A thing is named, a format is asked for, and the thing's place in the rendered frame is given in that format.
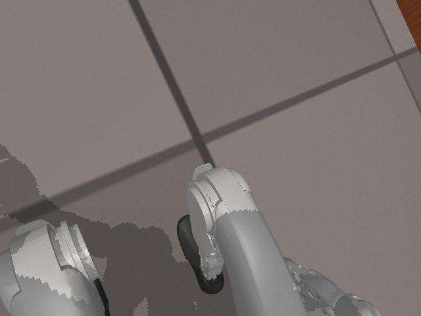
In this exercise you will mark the right robot foot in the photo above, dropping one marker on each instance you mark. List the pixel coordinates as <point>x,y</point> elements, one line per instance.
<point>191,252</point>

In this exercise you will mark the left robot foot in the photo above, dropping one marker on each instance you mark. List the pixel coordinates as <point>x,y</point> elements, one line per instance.
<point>103,296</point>

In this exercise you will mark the right robot arm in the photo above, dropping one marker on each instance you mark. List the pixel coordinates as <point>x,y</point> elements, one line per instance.
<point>352,305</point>

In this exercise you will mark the right robot hand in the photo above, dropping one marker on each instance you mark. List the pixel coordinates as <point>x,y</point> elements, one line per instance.
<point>324,293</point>

